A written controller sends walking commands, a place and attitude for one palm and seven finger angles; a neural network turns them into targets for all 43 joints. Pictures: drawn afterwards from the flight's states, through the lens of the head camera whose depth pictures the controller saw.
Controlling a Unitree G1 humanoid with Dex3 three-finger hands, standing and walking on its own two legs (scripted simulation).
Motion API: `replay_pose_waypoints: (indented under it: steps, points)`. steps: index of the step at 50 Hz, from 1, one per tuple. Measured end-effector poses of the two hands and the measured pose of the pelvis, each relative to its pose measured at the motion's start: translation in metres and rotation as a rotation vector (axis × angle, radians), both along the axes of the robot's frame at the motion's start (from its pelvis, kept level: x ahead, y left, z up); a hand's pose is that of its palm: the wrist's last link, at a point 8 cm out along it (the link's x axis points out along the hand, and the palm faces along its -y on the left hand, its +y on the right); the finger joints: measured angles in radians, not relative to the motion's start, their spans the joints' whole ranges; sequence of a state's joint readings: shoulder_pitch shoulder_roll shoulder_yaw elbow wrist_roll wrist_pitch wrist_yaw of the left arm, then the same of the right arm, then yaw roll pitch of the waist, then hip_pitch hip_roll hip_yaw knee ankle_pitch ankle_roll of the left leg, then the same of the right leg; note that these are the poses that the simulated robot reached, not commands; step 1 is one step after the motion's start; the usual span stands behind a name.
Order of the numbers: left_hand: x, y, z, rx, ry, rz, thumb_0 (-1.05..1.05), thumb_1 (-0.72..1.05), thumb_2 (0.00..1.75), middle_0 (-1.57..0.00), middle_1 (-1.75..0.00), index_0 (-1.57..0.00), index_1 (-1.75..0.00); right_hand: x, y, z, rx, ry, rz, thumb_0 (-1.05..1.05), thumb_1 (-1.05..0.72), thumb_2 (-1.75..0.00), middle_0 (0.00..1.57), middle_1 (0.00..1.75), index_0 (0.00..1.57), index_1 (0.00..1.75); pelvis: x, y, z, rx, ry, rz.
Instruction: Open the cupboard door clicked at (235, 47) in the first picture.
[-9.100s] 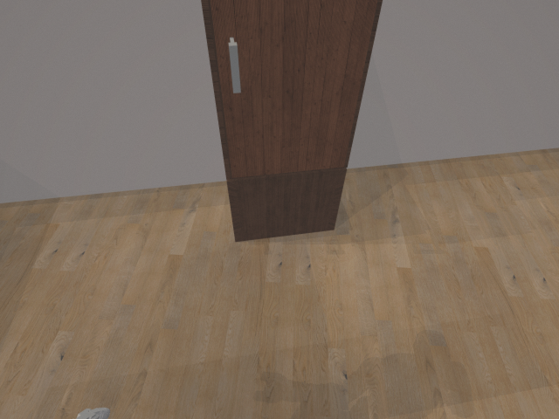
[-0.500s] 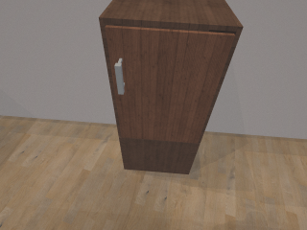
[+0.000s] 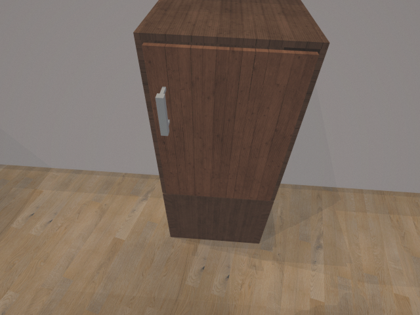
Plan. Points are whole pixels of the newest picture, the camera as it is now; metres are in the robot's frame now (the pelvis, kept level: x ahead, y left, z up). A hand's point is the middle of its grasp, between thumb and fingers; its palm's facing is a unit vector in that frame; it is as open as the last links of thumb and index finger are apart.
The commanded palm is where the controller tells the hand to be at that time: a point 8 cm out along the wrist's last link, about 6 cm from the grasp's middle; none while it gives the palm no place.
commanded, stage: shuffle to correct the standing spot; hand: left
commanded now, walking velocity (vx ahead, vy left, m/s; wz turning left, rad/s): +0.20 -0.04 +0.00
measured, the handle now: (164, 111) +0.61 +0.17 +0.06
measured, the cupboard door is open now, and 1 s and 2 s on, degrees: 0 0 0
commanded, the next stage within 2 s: come to a stop and stand still in 0.26 s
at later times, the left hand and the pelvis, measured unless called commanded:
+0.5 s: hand out of the picture +0.11 +0.19 -0.17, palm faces -0.01 -0.98 -0.19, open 7.3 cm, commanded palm none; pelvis +0.06 +0.01 +0.00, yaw -2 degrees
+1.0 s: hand out of the picture +0.12 +0.20 -0.19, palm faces +0.06 -0.98 -0.17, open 7.3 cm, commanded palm none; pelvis +0.05 +0.02 -0.01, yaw +1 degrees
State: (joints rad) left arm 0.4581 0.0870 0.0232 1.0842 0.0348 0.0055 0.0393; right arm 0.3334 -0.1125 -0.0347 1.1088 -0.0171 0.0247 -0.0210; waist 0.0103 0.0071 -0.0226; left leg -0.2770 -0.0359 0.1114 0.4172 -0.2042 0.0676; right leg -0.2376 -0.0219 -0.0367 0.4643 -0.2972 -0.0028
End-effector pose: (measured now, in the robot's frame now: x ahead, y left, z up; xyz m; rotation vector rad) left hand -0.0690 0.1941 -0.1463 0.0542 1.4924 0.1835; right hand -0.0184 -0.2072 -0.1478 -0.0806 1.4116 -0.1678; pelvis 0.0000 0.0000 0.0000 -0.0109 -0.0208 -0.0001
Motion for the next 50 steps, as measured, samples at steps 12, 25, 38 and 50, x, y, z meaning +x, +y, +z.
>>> replay_pose_waypoints:
  steps: [12,25,38,50]
  points:
    - [0.013,0.004,-0.023,-0.054,0.044,0.017,0.01,0.90,0.90,-0.20,-0.30,-0.20,-0.30,0.011,0.003,-0.002,-0.053,-0.033,-0.027,0.00,-0.90,-0.90,0.20,0.30,0.20,0.30,0.018,0.010,-0.015,-0.026,0.014,-0.001]
    - [0.172,0.044,0.003,0.048,-0.160,-0.131,0.03,0.94,0.90,-0.19,-0.30,-0.20,-0.30,-0.008,0.028,0.018,-0.006,0.130,-0.086,0.00,-0.90,-0.90,0.20,0.30,0.20,0.30,0.062,0.006,0.004,-0.004,0.041,-0.029]
    - [0.239,0.002,-0.006,0.051,-0.307,-0.126,0.00,0.91,0.90,-0.20,-0.30,-0.20,-0.30,0.061,-0.019,-0.013,-0.017,0.095,-0.052,0.00,-0.90,-0.90,0.21,0.30,0.20,0.30,0.073,-0.013,-0.015,-0.003,0.012,0.018]
    - [0.181,0.053,-0.013,0.042,-0.224,-0.061,0.00,0.92,0.90,-0.20,-0.30,-0.20,-0.30,0.129,-0.013,0.016,-0.122,-0.167,0.077,0.00,-0.91,-0.90,0.20,0.30,0.20,0.30,0.054,0.016,-0.009,-0.004,0.005,0.009]
